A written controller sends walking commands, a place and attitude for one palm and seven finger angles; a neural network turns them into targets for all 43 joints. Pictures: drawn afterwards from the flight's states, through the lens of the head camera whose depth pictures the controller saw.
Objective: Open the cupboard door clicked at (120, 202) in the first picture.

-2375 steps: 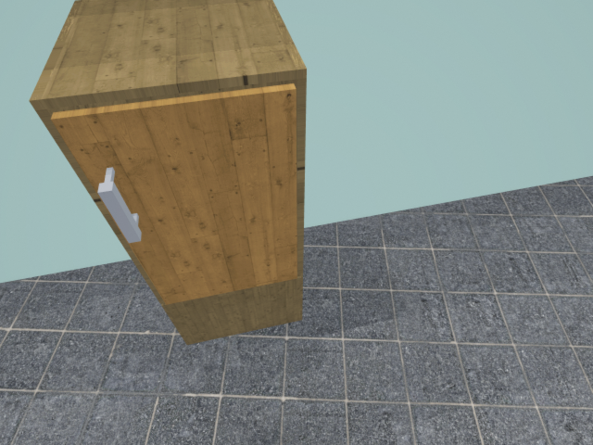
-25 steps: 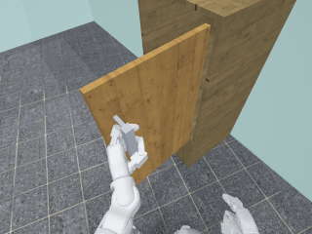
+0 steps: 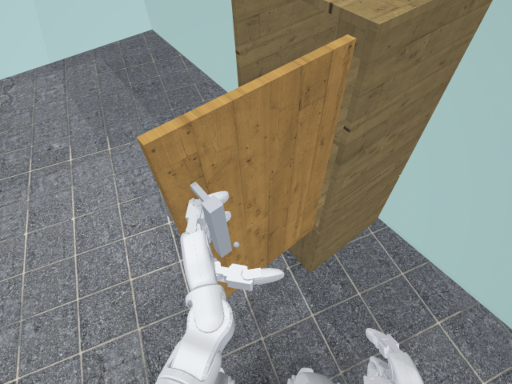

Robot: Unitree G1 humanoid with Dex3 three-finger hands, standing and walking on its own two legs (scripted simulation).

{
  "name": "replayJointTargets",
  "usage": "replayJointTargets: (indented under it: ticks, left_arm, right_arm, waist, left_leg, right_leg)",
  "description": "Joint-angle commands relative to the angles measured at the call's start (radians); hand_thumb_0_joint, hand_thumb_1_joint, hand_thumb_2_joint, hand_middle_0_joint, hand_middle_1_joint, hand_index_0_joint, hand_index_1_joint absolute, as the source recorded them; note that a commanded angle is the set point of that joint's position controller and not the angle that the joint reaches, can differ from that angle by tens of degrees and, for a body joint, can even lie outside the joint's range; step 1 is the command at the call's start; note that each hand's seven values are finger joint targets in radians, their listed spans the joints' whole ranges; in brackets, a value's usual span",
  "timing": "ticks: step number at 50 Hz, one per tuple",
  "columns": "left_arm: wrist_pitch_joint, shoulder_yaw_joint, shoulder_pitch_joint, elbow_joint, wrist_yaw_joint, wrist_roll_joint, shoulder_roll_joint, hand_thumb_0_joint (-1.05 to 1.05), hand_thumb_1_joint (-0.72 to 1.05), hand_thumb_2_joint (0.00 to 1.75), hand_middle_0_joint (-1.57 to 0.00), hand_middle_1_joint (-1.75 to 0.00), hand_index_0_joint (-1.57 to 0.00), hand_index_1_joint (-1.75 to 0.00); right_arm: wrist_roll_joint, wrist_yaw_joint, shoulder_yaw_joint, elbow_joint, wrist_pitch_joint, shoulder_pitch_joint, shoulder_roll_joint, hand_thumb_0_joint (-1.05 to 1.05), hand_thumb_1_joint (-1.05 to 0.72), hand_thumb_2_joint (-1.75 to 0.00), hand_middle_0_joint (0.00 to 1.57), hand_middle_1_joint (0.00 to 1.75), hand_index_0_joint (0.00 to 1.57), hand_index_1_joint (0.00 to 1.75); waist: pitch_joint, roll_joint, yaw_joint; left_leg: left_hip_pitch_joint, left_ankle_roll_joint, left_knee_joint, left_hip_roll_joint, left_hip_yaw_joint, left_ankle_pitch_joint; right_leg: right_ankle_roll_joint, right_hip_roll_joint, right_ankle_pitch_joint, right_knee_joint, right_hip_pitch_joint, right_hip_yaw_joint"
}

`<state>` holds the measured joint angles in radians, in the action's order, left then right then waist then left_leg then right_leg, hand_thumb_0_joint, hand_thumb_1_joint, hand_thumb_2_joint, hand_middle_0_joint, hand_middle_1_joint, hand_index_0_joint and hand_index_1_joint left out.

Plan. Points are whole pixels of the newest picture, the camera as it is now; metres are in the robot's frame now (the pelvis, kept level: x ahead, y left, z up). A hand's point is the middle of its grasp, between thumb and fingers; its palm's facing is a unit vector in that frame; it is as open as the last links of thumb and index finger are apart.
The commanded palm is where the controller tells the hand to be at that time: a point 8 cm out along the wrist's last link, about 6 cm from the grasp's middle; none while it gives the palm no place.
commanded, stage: open thumb and fingers to let go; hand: left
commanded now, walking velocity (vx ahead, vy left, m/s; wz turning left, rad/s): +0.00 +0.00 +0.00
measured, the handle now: (210, 220) +0.36 +0.08 +0.06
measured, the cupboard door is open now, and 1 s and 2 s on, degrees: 92 96 95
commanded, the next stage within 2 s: slide the hand sideways off the handle in 0.18 s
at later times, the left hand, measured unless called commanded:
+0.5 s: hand (240, 273) +0.27 +0.03 +0.05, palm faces -0.24 -0.97 -0.02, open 16.1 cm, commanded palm +0.27 +0.08 +0.05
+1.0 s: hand (213, 290) +0.25 +0.07 +0.05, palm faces -0.13 -0.99 +0.01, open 16.1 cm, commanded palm +0.23 +0.14 +0.05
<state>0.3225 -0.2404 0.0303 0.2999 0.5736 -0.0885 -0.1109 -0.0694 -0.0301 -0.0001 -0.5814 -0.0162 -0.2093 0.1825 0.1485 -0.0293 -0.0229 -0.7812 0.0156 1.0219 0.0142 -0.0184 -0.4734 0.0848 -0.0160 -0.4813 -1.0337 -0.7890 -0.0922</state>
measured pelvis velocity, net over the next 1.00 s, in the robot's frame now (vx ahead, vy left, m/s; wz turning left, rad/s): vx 0.01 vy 0.02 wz -0.02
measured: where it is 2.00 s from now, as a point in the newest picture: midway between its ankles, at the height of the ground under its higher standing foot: outside the picture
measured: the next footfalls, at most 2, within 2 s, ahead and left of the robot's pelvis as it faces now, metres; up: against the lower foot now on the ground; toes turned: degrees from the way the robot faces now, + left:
none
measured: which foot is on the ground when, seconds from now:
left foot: down 0.00-1.00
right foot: down 0.00-1.00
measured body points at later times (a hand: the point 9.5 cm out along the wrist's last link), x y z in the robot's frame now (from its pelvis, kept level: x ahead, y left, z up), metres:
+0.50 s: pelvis -0.01 +0.02 -0.01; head +0.04 +0.00 +0.44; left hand +0.28 +0.09 +0.05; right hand +0.16 -0.20 -0.11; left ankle +0.02 +0.13 -0.67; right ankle +0.02 -0.07 -0.67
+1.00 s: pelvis +0.01 +0.02 -0.01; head +0.06 +0.01 +0.44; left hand +0.25 +0.12 +0.05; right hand +0.18 -0.20 -0.09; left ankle +0.02 +0.13 -0.67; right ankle +0.02 -0.07 -0.67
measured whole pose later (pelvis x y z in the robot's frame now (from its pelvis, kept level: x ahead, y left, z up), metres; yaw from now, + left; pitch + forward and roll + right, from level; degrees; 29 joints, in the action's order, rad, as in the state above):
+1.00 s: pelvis +0.01 +0.02 -0.01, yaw -1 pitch +13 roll +0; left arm 0.36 -0.25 -0.30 -0.03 0.07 0.02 0.06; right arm 0.00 -0.03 -0.02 -0.41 0.00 -0.25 0.20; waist 0.13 -0.02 -0.01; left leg -0.78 -0.01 1.07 0.02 0.01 -0.52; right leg 0.06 -0.01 -0.51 -1.08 -0.80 -0.06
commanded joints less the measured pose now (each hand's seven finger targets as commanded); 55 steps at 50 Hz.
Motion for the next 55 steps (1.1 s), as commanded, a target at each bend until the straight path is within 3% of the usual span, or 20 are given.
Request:
replayJointTargets:
  ticks: [1,5,8,12,14,15,16,17,18,20,22,24,28,29,32,36,41,48,51,55]
  left_arm:
    - [0.049,-0.02,0.222,-0.194,0.019,-0.024,-0.117,0.0,-0.5,0.3,-0.21,-0.65,-0.21,-0.65]
    - [0.039,-0.026,0.22,-0.193,0.024,-0.028,-0.125,0.0,-0.5,0.3,-0.18,-0.45,-0.18,-0.45]
    - [0.034,-0.04,0.259,-0.194,0.027,-0.025,-0.145,0.0,-0.5,0.3,-0.15,-0.3,-0.15,-0.3]
    - [0.028,-0.049,0.24,-0.199,0.029,-0.024,-0.162,0.0,-0.5,0.3,-0.15,-0.3,-0.15,-0.3]
    - [0.026,-0.065,0.278,-0.2,0.032,-0.026,-0.178,0.0,-0.5,0.3,-0.15,-0.3,-0.15,-0.3]
    - [0.07,-0.288,0.273,-0.209,-0.177,-0.15,-0.06,0.0,-0.5,0.3,-0.15,-0.3,-0.15,-0.3]
    - [0.118,-0.202,0.316,-0.293,-0.287,-0.106,0.016,0.0,-0.5,0.3,-0.15,-0.3,-0.15,-0.3]
    - [0.139,-0.194,0.292,-0.313,-0.375,-0.086,0.053,0.0,-0.5,0.3,-0.15,-0.3,-0.15,-0.3]
    - [0.145,-0.194,0.283,-0.3,-0.456,-0.049,0.061,0.0,-0.5,0.3,-0.15,-0.3,-0.15,-0.3]
    - [0.129,-0.174,0.27,-0.314,-0.532,0.053,0.028,0.0,-0.5,0.3,-0.15,-0.3,-0.15,-0.3]
    - [0.091,-0.111,0.241,-0.281,-0.526,0.139,0.018,0.0,-0.5,0.3,-0.15,-0.3,-0.15,-0.3]
    - [0.068,-0.048,0.211,-0.287,-0.482,0.163,0.042,0.0,-0.5,0.3,-0.15,-0.3,-0.15,-0.3]
    - [0.08,-0.025,0.134,-0.321,-0.403,0.1,0.067,0.0,-0.5,0.3,-0.15,-0.3,-0.15,-0.3]
    - [0.088,-0.032,0.136,-0.334,-0.392,0.088,0.065,0.0,-0.5,0.3,-0.15,-0.3,-0.15,-0.3]
    - [0.103,-0.007,0.046,-0.362,-0.383,0.06,0.104,0.0,-0.5,0.3,-0.15,-0.3,-0.15,-0.3]
    - [0.101,0.015,-0.04,-0.414,-0.402,0.062,0.139,0.0,-0.5,0.3,-0.15,-0.3,-0.15,-0.3]
    - [0.087,0.007,-0.134,-0.477,-0.438,0.103,0.125,0.0,-0.5,0.3,-0.15,-0.3,-0.15,-0.3]
    - [0.109,0.05,-0.269,-0.572,-0.487,0.115,0.182,0.0,-0.5,0.3,-0.15,-0.3,-0.15,-0.3]
    - [0.113,0.043,-0.3,-0.597,-0.515,0.12,0.19,0.0,-0.5,0.3,-0.15,-0.3,-0.15,-0.3]
    - [0.116,0.08,-0.388,-0.638,-0.554,0.142,0.226,0.0,-0.5,0.3,-0.15,-0.3,-0.15,-0.3]
  right_arm:
    - [0.003,0.004,0.034,0.149,-0.049,0.076,0.085,0.0,-0.9,-0.9,0.2,0.3,0.2,0.3]
    - [0.003,0.002,0.034,0.151,-0.05,0.074,0.086,0.0,-0.9,-0.9,0.2,0.3,0.2,0.3]
    - [0.005,-0.001,0.031,0.148,-0.05,0.081,0.085,0.0,-0.9,-0.9,0.2,0.3,0.2,0.3]
    - [0.005,-0.007,0.031,0.151,-0.052,0.087,0.084,0.0,-0.9,-0.9,0.2,0.3,0.2,0.3]
    - [0.007,-0.01,0.03,0.148,-0.053,0.09,0.084,0.0,-0.9,-0.9,0.2,0.3,0.2,0.3]
    - [0.013,-0.014,0.036,0.133,-0.044,0.014,0.126,0.0,-0.9,-0.9,0.2,0.3,0.2,0.3]
    - [0.022,-0.012,0.051,0.161,-0.04,0.0,0.125,0.0,-0.9,-0.9,0.2,0.3,0.2,0.3]
    - [0.033,-0.007,0.049,0.178,-0.038,0.012,0.126,0.0,-0.9,-0.9,0.2,0.3,0.2,0.3]
    - [0.043,-0.002,0.042,0.191,-0.038,0.009,0.125,0.0,-0.9,-0.9,0.2,0.3,0.2,0.3]
    - [0.067,0.008,0.033,0.227,-0.043,0.023,0.122,0.0,-0.9,-0.9,0.2,0.3,0.2,0.3]
    - [0.078,0.019,0.022,0.24,-0.045,0.035,0.125,0.0,-0.9,-0.9,0.2,0.3,0.2,0.3]
    - [0.078,0.022,0.018,0.251,-0.042,0.044,0.13,0.0,-0.9,-0.9,0.2,0.3,0.2,0.3]
    - [0.062,0.007,0.022,0.265,-0.038,0.034,0.128,0.0,-0.9,-0.9,0.2,0.3,0.2,0.3]
    - [0.059,0.002,0.023,0.268,-0.037,0.036,0.127,0.0,-0.9,-0.9,0.2,0.3,0.2,0.3]
    - [0.055,-0.008,0.026,0.285,-0.028,0.032,0.125,0.0,-0.9,-0.9,0.2,0.3,0.2,0.3]
    - [0.06,-0.004,0.024,0.307,-0.015,0.037,0.121,0.0,-0.9,-0.9,0.2,0.3,0.2,0.3]
    - [0.069,0.006,0.021,0.32,-0.015,0.033,0.12,0.0,-0.9,-0.9,0.2,0.3,0.2,0.3]
    - [0.068,0.014,0.025,0.327,-0.034,0.015,0.121,0.0,-0.9,-0.9,0.2,0.3,0.2,0.3]
    - [0.07,0.016,0.027,0.329,-0.04,0.01,0.126,0.0,-0.9,-0.9,0.2,0.3,0.2,0.3]
    - [0.072,0.023,0.029,0.34,-0.045,-0.001,0.128,0.0,-0.9,-0.9,0.2,0.3,0.2,0.3]
  waist:
    - [0.253,0.105,-0.01]
    - [0.264,0.103,-0.002]
    - [0.242,0.097,-0.015]
    - [0.257,0.091,-0.004]
    - [0.253,0.093,-0.013]
    - [0.173,0.136,-0.119]
    - [0.278,0.092,-0.076]
    - [0.313,0.054,-0.06]
    - [0.298,0.068,-0.069]
    - [0.25,0.049,-0.06]
    - [0.189,0.108,-0.047]
    - [0.183,0.124,-0.022]
    - [0.206,0.108,-0.003]
    - [0.21,0.109,-0.008]
    - [0.222,0.096,0.016]
    - [0.217,0.096,0.032]
    - [0.185,0.1,0.019]
    - [0.198,0.084,0.014]
    - [0.177,0.074,-0.002]
    - [0.206,0.084,0.005]
  left_leg:
    - [0.098,-0.029,-0.088,0.012,0.0,0.174]
    - [0.107,-0.028,-0.091,0.01,-0.002,0.199]
    - [0.115,-0.029,-0.093,0.008,-0.005,0.178]
    - [0.12,-0.027,-0.093,0.008,-0.007,0.197]
    - [0.124,-0.027,-0.092,0.006,-0.014,0.183]
    - [0.127,-0.05,-0.063,0.003,-0.012,0.186]
    - [0.132,-0.051,-0.058,0.01,-0.015,0.205]
    - [0.146,-0.051,-0.054,0.013,-0.01,0.205]
    - [0.139,-0.053,-0.056,0.016,-0.012,0.182]
    - [0.146,-0.051,-0.078,0.015,-0.015,0.124]
    - [0.118,-0.046,-0.101,0.016,-0.02,0.057]
    - [0.108,-0.044,-0.117,0.018,-0.019,0.041]
    - [0.109,-0.041,-0.106,0.013,-0.016,0.109]
    - [0.102,-0.042,-0.098,0.014,-0.014,0.106]
    - [0.086,-0.04,-0.097,0.014,-0.005,0.118]
    - [0.067,-0.04,-0.097,0.017,0.008,0.11]
    - [0.078,-0.04,-0.099,0.013,0.006,0.12]
    - [0.067,-0.039,-0.069,0.015,0.002,0.164]
    - [0.065,-0.039,-0.054,0.012,-0.003,0.172]
    - [0.05,-0.04,-0.037,0.015,-0.004,0.195]
  right_leg:
    - [-0.055,0.036,0.244,0.205,0.189,0.095]
    - [-0.047,0.027,0.264,0.19,0.193,0.079]
    - [-0.048,0.024,0.222,0.188,0.157,0.069]
    - [-0.043,0.019,0.233,0.175,0.161,0.059]
    - [-0.042,0.016,0.205,0.169,0.139,0.052]
    - [-0.05,0.029,0.295,0.157,0.078,0.085]
    - [-0.045,0.038,0.335,0.141,0.138,0.094]
    - [-0.042,0.039,0.345,0.135,0.16,0.108]
    - [-0.044,0.04,0.321,0.142,0.159,0.11]
    - [-0.042,0.031,0.214,0.171,0.139,0.105]
    - [-0.05,0.026,0.088,0.209,0.126,0.097]
    - [-0.05,0.025,0.036,0.217,0.136,0.096]
    - [-0.044,0.022,0.134,0.157,0.135,0.072]
    - [-0.045,0.023,0.135,0.153,0.128,0.076]
    - [-0.04,0.024,0.156,0.141,0.152,0.083]
    - [-0.043,0.024,0.159,0.154,0.184,0.105]
    - [-0.048,0.018,0.183,0.163,0.185,0.098]
    - [-0.053,0.02,0.265,0.134,0.188,0.105]
    - [-0.055,0.017,0.275,0.121,0.156,0.097]
    - [-0.06,0.02,0.327,0.115,0.189,0.11]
